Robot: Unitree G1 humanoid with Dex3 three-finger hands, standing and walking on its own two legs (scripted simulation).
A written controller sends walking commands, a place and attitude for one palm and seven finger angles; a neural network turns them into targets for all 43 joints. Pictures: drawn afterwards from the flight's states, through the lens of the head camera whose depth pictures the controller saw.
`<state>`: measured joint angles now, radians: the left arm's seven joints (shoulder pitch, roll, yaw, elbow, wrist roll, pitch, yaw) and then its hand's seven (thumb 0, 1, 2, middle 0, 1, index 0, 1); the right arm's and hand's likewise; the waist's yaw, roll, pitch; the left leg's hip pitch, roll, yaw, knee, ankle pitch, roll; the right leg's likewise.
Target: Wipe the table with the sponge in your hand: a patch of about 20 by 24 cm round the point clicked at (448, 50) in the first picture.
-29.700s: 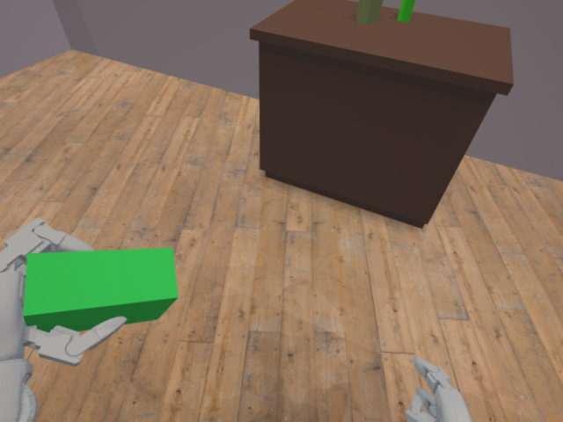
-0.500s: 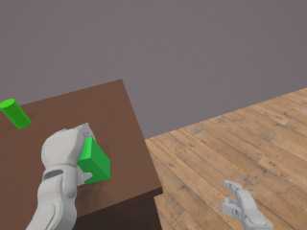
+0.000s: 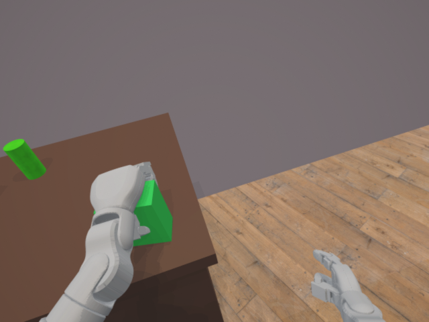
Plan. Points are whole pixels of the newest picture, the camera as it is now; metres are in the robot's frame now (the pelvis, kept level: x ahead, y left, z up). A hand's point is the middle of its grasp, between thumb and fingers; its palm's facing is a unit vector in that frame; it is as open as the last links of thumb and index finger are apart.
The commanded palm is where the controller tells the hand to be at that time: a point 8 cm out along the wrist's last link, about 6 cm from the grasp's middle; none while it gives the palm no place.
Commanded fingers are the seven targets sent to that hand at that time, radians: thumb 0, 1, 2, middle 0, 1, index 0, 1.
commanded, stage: wipe forward along the third lane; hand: left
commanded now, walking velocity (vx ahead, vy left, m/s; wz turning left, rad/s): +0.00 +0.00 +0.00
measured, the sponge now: (141, 221) +0.28 +0.20 +0.06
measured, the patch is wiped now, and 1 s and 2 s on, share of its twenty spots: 0.95 1.00 1.00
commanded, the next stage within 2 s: wipe back along the third lane in 1.66 s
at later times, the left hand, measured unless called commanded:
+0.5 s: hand (147, 187) +0.32 +0.18 +0.12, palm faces +0.08 -0.11 -0.99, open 10.0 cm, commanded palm +0.30 +0.19 +0.16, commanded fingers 0.00 0.10 1.30 -1.20 -1.60 -1.20 -1.60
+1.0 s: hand (148, 170) +0.37 +0.20 +0.12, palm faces -0.02 -0.06 -1.00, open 10.1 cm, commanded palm +0.35 +0.22 +0.16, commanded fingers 0.00 0.10 1.30 -1.20 -1.60 -1.20 -1.60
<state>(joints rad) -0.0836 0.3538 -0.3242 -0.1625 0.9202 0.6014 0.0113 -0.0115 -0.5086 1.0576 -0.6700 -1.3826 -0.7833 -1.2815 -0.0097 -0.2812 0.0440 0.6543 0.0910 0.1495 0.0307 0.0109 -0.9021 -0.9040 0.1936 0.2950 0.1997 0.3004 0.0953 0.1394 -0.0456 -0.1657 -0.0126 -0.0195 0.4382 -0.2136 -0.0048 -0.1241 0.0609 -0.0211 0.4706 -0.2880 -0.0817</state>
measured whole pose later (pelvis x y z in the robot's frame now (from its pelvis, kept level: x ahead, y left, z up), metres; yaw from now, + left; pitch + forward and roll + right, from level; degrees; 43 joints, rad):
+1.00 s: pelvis -0.01 -0.05 -0.01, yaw -4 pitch +2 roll +2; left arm -0.47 0.47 -0.13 0.48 0.88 0.42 -0.05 0.01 -0.58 1.11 -0.74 -1.31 -0.81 -1.27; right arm 0.12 -0.32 0.04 0.71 0.09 0.13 -0.05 0.01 -0.90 -0.90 0.19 0.30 0.20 0.30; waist 0.03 0.10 -0.10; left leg -0.31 0.01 -0.10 0.52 -0.26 0.05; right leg -0.28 0.14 0.02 0.54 -0.28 -0.14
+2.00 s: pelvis +0.02 +0.00 +0.00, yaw -6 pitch +6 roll +0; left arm -0.60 0.50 -0.10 0.71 0.90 0.33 0.05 0.01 -0.56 1.11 -0.72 -1.34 -0.78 -1.33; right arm 0.22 -0.31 0.02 0.71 0.10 0.17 -0.03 0.01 -0.90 -0.90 0.19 0.29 0.20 0.30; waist 0.00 0.09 -0.15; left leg -0.37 -0.04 -0.11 0.52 -0.26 0.02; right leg -0.31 0.12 0.06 0.48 -0.27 -0.08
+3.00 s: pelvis +0.04 +0.05 +0.00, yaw -9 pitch +1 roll +0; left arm -0.08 0.31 -0.31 -0.24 0.90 0.72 0.11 0.01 -0.49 1.08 -0.62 -1.43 -0.71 -1.40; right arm -0.01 -0.27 0.06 0.62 0.10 0.26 0.10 0.01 -0.90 -0.90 0.19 0.29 0.20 0.30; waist 0.09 0.11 -0.11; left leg -0.23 -0.08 -0.03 0.53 -0.31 0.07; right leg -0.19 0.04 0.02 0.51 -0.33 -0.03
